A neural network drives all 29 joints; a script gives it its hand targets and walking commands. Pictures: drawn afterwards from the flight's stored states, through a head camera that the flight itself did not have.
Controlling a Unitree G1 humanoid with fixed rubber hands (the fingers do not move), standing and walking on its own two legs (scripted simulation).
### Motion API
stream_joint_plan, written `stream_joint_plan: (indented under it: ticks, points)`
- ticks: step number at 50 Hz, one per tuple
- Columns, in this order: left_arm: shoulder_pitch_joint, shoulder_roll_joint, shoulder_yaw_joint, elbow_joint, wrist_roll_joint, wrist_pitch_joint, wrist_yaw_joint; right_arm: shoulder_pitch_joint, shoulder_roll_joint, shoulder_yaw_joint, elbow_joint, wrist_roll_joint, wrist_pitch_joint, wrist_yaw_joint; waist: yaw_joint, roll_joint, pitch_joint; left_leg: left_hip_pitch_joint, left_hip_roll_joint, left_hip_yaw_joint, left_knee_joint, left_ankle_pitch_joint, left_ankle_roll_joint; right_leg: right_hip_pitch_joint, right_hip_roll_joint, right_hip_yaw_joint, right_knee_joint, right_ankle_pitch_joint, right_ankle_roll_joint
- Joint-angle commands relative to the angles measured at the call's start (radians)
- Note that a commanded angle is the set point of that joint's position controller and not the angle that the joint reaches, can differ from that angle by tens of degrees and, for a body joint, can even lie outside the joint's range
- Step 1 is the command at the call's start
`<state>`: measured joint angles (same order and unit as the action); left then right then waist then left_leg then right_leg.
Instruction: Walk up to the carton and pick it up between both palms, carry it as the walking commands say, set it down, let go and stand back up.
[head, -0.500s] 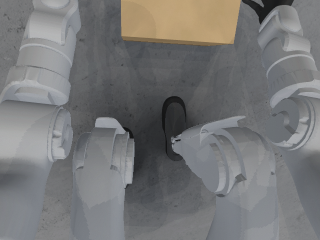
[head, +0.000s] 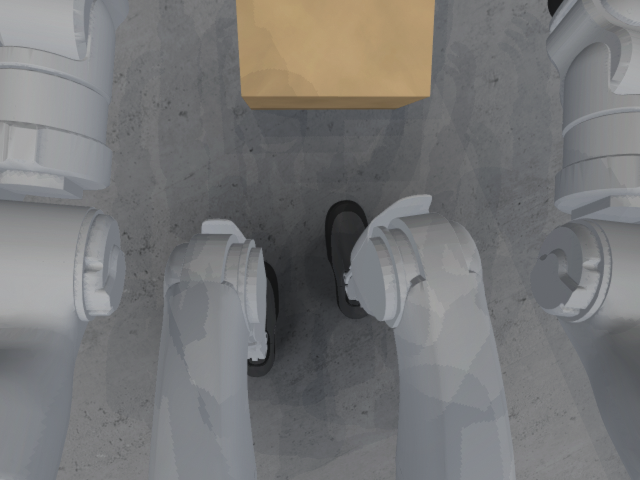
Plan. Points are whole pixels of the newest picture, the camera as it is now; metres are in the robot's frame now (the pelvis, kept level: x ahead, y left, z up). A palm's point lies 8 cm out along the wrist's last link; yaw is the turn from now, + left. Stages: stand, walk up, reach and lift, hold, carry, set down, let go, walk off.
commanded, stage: set down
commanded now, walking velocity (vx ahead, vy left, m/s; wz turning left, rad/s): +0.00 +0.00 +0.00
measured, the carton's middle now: (329, 26) +0.56 -0.08 -0.33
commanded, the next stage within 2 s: let go in 0.86 s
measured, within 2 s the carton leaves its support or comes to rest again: neither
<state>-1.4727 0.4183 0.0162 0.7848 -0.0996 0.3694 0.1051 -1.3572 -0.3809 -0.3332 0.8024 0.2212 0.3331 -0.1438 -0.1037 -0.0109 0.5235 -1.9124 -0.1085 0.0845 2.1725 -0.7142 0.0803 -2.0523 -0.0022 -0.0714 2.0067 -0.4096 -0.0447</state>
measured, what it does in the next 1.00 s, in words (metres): rises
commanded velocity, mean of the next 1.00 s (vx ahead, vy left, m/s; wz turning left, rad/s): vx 0.00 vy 0.00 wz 0.00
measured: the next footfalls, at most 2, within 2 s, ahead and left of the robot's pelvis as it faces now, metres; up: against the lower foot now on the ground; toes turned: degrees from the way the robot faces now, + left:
none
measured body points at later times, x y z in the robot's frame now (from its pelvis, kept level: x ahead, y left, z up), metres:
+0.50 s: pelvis +0.00 +0.00 +0.13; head +0.35 +0.00 +0.40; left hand +0.60 +0.13 +0.03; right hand +0.53 -0.27 +0.03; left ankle +0.09 +0.08 -0.37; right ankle +0.17 -0.10 -0.37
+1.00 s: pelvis +0.02 +0.00 +0.22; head +0.36 -0.01 +0.51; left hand +0.59 +0.15 +0.11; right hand +0.51 -0.28 +0.11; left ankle +0.09 +0.08 -0.37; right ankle +0.17 -0.10 -0.37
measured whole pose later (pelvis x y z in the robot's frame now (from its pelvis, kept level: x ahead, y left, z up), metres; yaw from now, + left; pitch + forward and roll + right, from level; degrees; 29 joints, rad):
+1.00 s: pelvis +0.02 +0.00 +0.22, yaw -1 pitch +22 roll -2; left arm -1.30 0.42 0.08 0.69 -0.10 0.40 0.05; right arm -1.11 -0.34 -0.33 0.59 0.22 0.37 -0.10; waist -0.08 -0.01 0.53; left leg -1.24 -0.11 -0.03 1.36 -0.50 0.05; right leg -1.33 0.04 -0.06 1.20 -0.27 -0.04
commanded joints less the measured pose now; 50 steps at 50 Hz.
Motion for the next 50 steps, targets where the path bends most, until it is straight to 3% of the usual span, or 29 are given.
stream_joint_plan:
  ticks: [1,2,3,5,7,8,9,13,15,17,20,21,22,23,24,25,29,30,32,33,34,36,37,39,40,43,44,47,50]
  points:
    - [-0.290,0.253,0.058,-0.297,-0.041,0.014,-0.007,-0.146,-0.098,0.082,-0.325,0.019,0.003,-0.010,-0.024,0.109,-2.049,0.586,0.055,-0.168,-0.482,0.296,-0.031,0.992,0.038,0.084,-0.262,0.276,0.025]
    - [-0.298,0.253,0.054,-0.312,-0.040,0.017,-0.006,-0.130,-0.103,0.075,-0.334,0.021,0.005,-0.008,-0.042,0.109,-2.078,0.624,0.054,-0.172,-0.488,0.313,-0.034,0.994,0.042,0.076,-0.280,0.284,0.025]
    - [-0.290,0.236,0.067,-0.253,-0.032,0.024,-0.007,-0.129,-0.109,0.077,-0.290,0.014,0.008,0.000,-0.030,0.132,-2.009,0.616,0.064,-0.180,-0.500,0.325,-0.045,0.930,0.040,0.080,-0.292,0.265,0.019]
    - [-0.306,0.261,0.079,-0.328,-0.034,0.027,-0.006,-0.145,-0.116,0.074,-0.374,0.028,0.016,0.002,-0.021,0.124,-2.105,0.695,0.065,-0.188,-0.528,0.388,-0.050,0.993,0.045,0.079,-0.320,0.308,0.023]
    - [-0.290,0.262,0.092,-0.312,-0.039,0.038,-0.005,-0.150,-0.141,0.056,-0.412,0.019,0.020,0.000,-0.029,0.125,-2.152,0.730,0.067,-0.192,-0.552,0.424,-0.059,1.023,0.046,0.078,-0.347,0.327,0.022]
    - [-0.266,0.232,0.072,-0.264,-0.053,0.048,-0.015,-0.126,-0.127,0.083,-0.365,0.025,0.032,0.006,-0.035,0.138,-2.107,0.700,0.066,-0.181,-0.567,0.392,-0.060,1.046,0.041,0.092,-0.373,0.314,0.018]
    - [-0.253,0.246,0.088,-0.273,-0.046,0.047,-0.019,-0.124,-0.130,0.073,-0.415,0.023,0.032,0.009,-0.031,0.112,-2.123,0.741,0.065,-0.185,-0.593,0.415,-0.059,1.057,0.047,0.081,-0.395,0.328,0.025]
    - [-0.288,0.244,0.090,-0.344,-0.038,0.052,-0.007,-0.093,-0.128,0.068,-0.367,0.021,0.043,0.020,-0.022,0.160,-2.137,0.861,0.080,-0.203,-0.653,0.492,-0.082,1.032,0.059,0.081,-0.452,0.308,0.015]
    - [-0.278,0.238,0.083,-0.345,-0.037,0.058,-0.013,-0.055,-0.134,0.059,-0.369,0.011,0.047,0.019,-0.048,0.160,-2.185,0.913,0.079,-0.209,-0.670,0.517,-0.088,1.086,0.063,0.083,-0.481,0.333,0.017]
    - [-0.266,0.239,0.079,-0.348,-0.048,0.064,-0.013,-0.116,-0.131,0.060,-0.463,0.028,0.048,0.014,-0.024,0.170,-2.207,0.938,0.078,-0.206,-0.710,0.509,-0.087,1.140,0.062,0.090,-0.517,0.335,0.020]
    - [-0.286,0.232,0.066,-0.326,-0.069,0.072,-0.026,-0.104,-0.133,0.074,-0.433,0.019,0.065,0.012,-0.054,0.131,-2.180,0.922,0.075,-0.198,-0.767,0.456,-0.081,1.234,0.060,0.094,-0.583,0.331,0.022]
    - [-0.288,0.241,0.065,-0.292,-0.059,0.076,-0.029,-0.123,-0.126,0.074,-0.411,0.018,0.072,0.010,-0.034,0.145,-2.137,0.891,0.073,-0.190,-0.787,0.402,-0.079,1.227,0.059,0.098,-0.594,0.296,0.024]
    - [-0.285,0.261,0.071,-0.303,-0.057,0.077,-0.029,-0.122,-0.148,0.049,-0.428,0.002,0.071,0.005,-0.051,0.142,-2.159,0.921,0.075,-0.201,-0.810,0.422,-0.079,1.243,0.057,0.091,-0.610,0.314,0.028]
    - [-0.295,0.269,0.081,-0.314,-0.058,0.078,-0.028,-0.127,-0.118,0.084,-0.447,0.023,0.078,0.008,-0.023,0.117,-2.189,0.950,0.074,-0.192,-0.835,0.417,-0.073,1.292,0.062,0.094,-0.636,0.312,0.030]
    - [-0.290,0.265,0.079,-0.292,-0.048,0.080,-0.028,-0.101,-0.126,0.071,-0.395,0.003,0.083,0.005,-0.047,0.129,-2.153,0.930,0.079,-0.197,-0.841,0.399,-0.075,1.287,0.057,0.099,-0.649,0.301,0.029]
    - [-0.279,0.259,0.080,-0.323,-0.052,0.078,-0.032,-0.114,-0.123,0.071,-0.430,0.008,0.081,0.002,-0.035,0.128,-2.181,0.969,0.075,-0.198,-0.864,0.431,-0.078,1.319,0.062,0.100,-0.662,0.329,0.029]
    - [-0.275,0.261,0.083,-0.268,-0.042,0.075,-0.039,-0.100,-0.116,0.062,-0.408,-0.011,0.079,-0.001,-0.049,0.129,-2.124,1.004,0.084,-0.204,-0.934,0.429,-0.081,1.357,0.059,0.100,-0.737,0.328,0.032]
    - [-0.279,0.269,0.083,-0.284,-0.052,0.075,-0.045,-0.113,-0.104,0.077,-0.457,-0.003,0.086,-0.004,-0.038,0.111,-2.164,1.026,0.075,-0.195,-0.955,0.420,-0.073,1.432,0.061,0.105,-0.766,0.335,0.037]
    - [-0.268,0.256,0.079,-0.241,-0.037,0.079,-0.050,-0.099,-0.088,0.082,-0.409,-0.010,0.090,-0.006,-0.040,0.125,-2.101,1.015,0.083,-0.207,-0.995,0.400,-0.073,1.424,0.057,0.110,-0.798,0.315,0.038]
    - [-0.258,0.257,0.100,-0.213,-0.030,0.079,-0.053,-0.110,-0.088,0.076,-0.418,-0.024,0.089,-0.008,-0.020,0.119,-2.095,1.022,0.077,-0.205,-1.017,0.409,-0.076,1.454,0.058,0.116,-0.821,0.325,0.041]
    - [-0.256,0.260,0.088,-0.200,-0.030,0.075,-0.059,-0.100,-0.079,0.076,-0.404,-0.027,0.087,-0.009,-0.031,0.110,-2.066,1.000,0.077,-0.199,-1.033,0.383,-0.068,1.482,0.053,0.124,-0.845,0.319,0.041]
    - [-0.169,0.218,0.108,-0.104,-0.011,0.055,-0.075,-0.020,-0.051,0.074,-0.317,-0.054,0.067,-0.003,-0.027,0.098,-1.971,0.952,0.076,-0.201,-1.047,0.425,-0.074,1.476,0.044,0.134,-0.863,0.373,0.037]
    - [-0.165,0.222,0.118,-0.025,0.012,0.043,-0.085,-0.014,-0.028,0.067,-0.249,-0.065,0.057,0.002,-0.023,0.097,-1.845,0.897,0.076,-0.200,-1.066,0.367,-0.072,1.423,0.040,0.135,-0.881,0.316,0.040]
    - [-0.144,0.216,0.134,-0.063,0.036,0.006,-0.095,0.016,-0.015,0.058,-0.252,-0.079,0.026,0.011,-0.011,0.106,-1.893,0.959,0.075,-0.202,-1.080,0.459,-0.079,1.449,0.043,0.137,-0.883,0.399,0.038]
    - [-0.163,0.209,0.132,-0.035,0.049,-0.002,-0.100,0.053,0.003,0.059,-0.186,-0.089,0.025,0.018,-0.021,0.121,-1.862,0.959,0.079,-0.205,-1.091,0.434,-0.084,1.438,0.042,0.139,-0.900,0.366,0.037]
    - [-0.175,0.197,0.124,-0.113,0.059,-0.015,-0.096,0.065,-0.030,0.063,-0.241,-0.093,0.010,0.032,-0.041,0.146,-1.964,1.086,0.076,-0.212,-1.092,0.517,-0.100,1.461,0.050,0.122,-0.905,0.399,0.035]
    - [-0.193,0.200,0.120,-0.174,0.052,-0.015,-0.091,0.049,-0.068,0.047,-0.314,-0.097,0.002,0.033,-0.060,0.160,-2.007,1.129,0.073,-0.216,-1.102,0.545,-0.104,1.488,0.055,0.121,-0.920,0.419,0.030]
    - [-0.095,0.185,0.115,-0.303,0.039,-0.002,-0.054,0.144,-0.113,0.066,-0.461,-0.104,0.004,0.043,-0.059,0.151,-2.210,1.291,0.071,-0.226,-1.086,0.717,-0.113,1.612,0.068,0.110,-0.911,0.527,0.020]
    - [0.054,0.171,0.129,-0.402,0.040,0.014,-0.017,0.238,-0.115,0.129,-0.588,-0.093,0.016,0.073,-0.010,0.137,-2.240,1.277,0.075,-0.228,-1.087,0.781,-0.112,1.721,0.060,0.141,-0.899,0.615,-0.001]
